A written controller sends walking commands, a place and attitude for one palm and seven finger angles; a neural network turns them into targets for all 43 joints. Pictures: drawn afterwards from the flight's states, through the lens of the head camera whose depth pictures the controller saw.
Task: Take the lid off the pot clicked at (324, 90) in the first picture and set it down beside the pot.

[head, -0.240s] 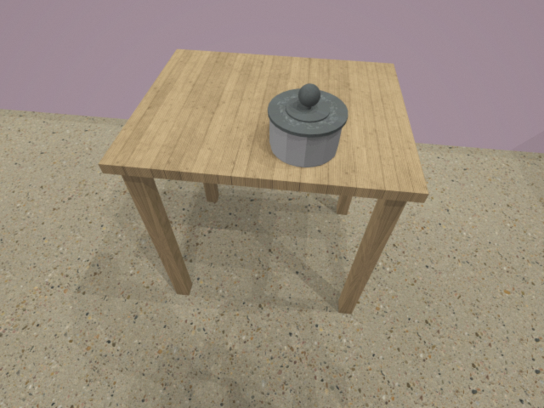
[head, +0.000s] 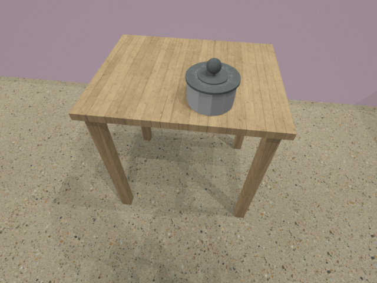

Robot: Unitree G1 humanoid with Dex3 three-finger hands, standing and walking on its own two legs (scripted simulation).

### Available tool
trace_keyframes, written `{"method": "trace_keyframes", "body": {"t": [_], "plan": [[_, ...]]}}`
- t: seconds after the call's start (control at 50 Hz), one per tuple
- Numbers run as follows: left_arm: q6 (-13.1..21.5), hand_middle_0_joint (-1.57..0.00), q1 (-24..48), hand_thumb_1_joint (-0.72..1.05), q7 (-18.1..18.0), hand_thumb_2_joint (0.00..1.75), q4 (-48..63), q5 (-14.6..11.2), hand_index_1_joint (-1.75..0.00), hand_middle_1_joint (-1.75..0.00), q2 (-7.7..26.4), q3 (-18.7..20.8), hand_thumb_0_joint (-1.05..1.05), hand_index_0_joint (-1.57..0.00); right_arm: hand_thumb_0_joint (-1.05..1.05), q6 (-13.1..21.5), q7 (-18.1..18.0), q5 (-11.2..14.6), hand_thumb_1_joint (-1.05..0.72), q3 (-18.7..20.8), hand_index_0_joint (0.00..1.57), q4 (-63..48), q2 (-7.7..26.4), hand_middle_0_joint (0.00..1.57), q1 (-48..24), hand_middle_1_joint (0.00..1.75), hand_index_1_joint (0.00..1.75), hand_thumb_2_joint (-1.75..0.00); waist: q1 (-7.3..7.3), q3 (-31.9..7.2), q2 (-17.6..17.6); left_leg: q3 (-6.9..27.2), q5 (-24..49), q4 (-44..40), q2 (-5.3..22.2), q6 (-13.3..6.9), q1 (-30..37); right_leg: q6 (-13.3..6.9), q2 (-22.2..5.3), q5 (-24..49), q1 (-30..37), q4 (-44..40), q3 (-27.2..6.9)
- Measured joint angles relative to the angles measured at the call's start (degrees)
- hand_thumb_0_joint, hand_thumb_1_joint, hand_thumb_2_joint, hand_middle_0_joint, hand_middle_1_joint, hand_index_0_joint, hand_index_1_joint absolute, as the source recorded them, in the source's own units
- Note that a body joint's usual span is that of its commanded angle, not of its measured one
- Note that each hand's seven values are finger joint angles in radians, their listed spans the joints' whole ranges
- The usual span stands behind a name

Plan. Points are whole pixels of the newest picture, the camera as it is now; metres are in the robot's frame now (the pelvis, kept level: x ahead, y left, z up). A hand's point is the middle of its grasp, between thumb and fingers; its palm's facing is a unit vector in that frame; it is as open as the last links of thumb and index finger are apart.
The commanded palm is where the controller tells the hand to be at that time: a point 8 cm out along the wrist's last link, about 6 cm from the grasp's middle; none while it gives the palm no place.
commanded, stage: look at it before walking up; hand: left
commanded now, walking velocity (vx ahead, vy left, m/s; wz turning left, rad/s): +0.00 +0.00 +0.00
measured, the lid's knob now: (214, 66) +0.71 -0.03 +0.09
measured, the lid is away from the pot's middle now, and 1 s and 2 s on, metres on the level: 0.00 0.00 0.00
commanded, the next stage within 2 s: take the last steps up to it in 0.40 s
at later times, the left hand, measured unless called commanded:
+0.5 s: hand out of the picture -0.01 +0.16 -0.18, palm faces +0.04 -0.98 -0.19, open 7.4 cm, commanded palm none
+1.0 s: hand out of the picture +0.04 +0.11 -0.17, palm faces +0.04 -0.98 -0.20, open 7.4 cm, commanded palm none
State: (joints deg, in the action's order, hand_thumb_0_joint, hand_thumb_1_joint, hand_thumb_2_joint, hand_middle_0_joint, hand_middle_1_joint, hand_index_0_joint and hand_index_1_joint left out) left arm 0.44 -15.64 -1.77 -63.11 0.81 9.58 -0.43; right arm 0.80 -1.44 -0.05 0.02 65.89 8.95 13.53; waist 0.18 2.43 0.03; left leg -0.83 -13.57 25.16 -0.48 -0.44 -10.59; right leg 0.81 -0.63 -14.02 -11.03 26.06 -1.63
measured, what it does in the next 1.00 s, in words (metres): lifts its left foot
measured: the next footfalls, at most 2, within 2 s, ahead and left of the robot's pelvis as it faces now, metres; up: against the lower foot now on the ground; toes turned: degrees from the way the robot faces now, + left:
left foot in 1.22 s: +0.30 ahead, +0.04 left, +0.00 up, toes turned -1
right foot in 1.52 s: +0.25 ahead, -0.18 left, +0.00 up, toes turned -4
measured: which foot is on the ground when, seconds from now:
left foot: down 0.00-0.82, up 0.84-1.00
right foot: down 0.00-1.00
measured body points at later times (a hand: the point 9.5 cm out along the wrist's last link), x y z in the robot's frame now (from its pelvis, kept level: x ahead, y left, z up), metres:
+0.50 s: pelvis +0.00 -0.01 +0.00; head +0.01 -0.01 +0.45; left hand -0.01 +0.22 -0.16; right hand +0.00 -0.22 -0.16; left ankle +0.00 +0.11 -0.74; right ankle +0.00 -0.13 -0.74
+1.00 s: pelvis +0.08 -0.06 +0.00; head +0.10 -0.07 +0.45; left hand +0.04 +0.16 -0.15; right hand +0.08 -0.30 -0.16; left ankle +0.08 +0.07 -0.67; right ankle +0.02 -0.13 -0.74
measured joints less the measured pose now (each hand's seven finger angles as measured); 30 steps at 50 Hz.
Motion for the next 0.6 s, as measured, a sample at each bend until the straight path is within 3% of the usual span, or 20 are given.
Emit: {"method": "trace_keyframes", "body": {"t": [0.6], "plan": [[0.1, -0.20, -2.1, 0.91, 0.2, 0.90, 0.4, 0.2, -0.30, -0.30, -1.2, 1.2, 0.00, -0.20, 0.01, -0.1, -0.2, -0.4, -0.90, 0.8, 0.20, -0.5, -1.2, 0.20, 2.1, 0.30, 0.30, -0.90, 0.16, -0.5, -0.2, 0.4, -0.5, 1.2, 0.7, 0.6, -1.0, -0.9, 0.7, -0.6, -0.9, 1.1, 0.4]]}}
